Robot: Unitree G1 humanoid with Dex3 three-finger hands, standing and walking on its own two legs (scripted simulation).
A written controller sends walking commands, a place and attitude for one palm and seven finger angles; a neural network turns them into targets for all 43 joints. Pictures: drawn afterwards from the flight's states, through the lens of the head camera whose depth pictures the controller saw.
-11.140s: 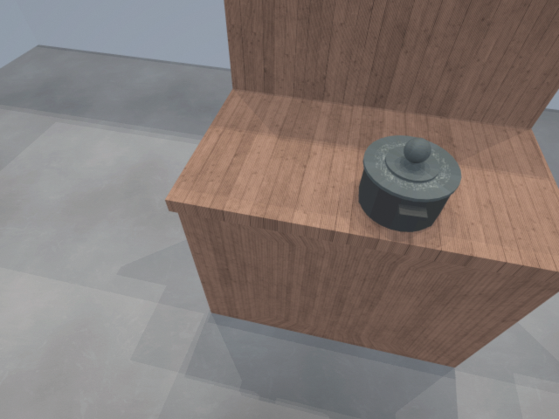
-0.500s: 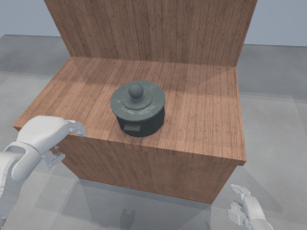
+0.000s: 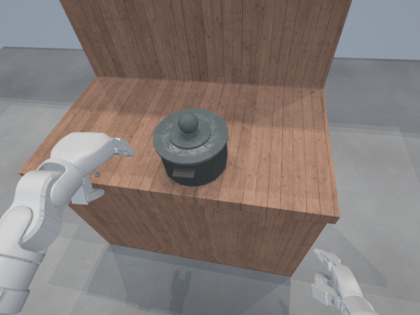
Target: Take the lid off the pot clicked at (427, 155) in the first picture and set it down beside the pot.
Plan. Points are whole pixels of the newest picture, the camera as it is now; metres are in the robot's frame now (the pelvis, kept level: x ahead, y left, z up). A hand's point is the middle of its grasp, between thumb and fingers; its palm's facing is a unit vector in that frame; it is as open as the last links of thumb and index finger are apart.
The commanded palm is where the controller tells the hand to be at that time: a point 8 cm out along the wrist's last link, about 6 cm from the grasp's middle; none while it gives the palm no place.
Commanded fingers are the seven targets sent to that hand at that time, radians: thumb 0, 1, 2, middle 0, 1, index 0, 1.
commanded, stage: move the open hand above the knob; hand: left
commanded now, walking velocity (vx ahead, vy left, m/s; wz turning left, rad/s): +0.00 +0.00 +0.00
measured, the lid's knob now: (188, 122) +0.52 +0.12 +0.04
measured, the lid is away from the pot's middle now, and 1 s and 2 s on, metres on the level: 0.00 0.00 0.00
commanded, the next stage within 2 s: none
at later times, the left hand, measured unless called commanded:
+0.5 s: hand (126, 149) +0.37 +0.20 +0.12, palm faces -0.29 -0.04 -0.96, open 10.4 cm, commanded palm +0.36 +0.20 +0.19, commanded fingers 0.00 -0.29 1.32 -0.79 -0.08 -0.79 -0.08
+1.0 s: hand (157, 124) +0.43 +0.15 +0.13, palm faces -0.26 -0.01 -0.96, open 10.4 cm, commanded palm +0.43 +0.16 +0.19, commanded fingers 0.00 -0.29 1.32 -0.79 -0.08 -0.79 -0.08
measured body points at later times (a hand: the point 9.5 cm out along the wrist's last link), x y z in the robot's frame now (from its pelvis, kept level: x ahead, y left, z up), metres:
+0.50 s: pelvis +0.01 -0.01 +0.00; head +0.04 -0.05 +0.45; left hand +0.38 +0.20 +0.17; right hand +0.19 -0.26 -0.11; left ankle +0.02 +0.10 -0.75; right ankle +0.02 -0.14 -0.75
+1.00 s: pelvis +0.02 -0.01 +0.00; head +0.05 -0.05 +0.45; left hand +0.44 +0.15 +0.18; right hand +0.18 -0.25 -0.12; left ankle +0.02 +0.10 -0.75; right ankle +0.02 -0.14 -0.75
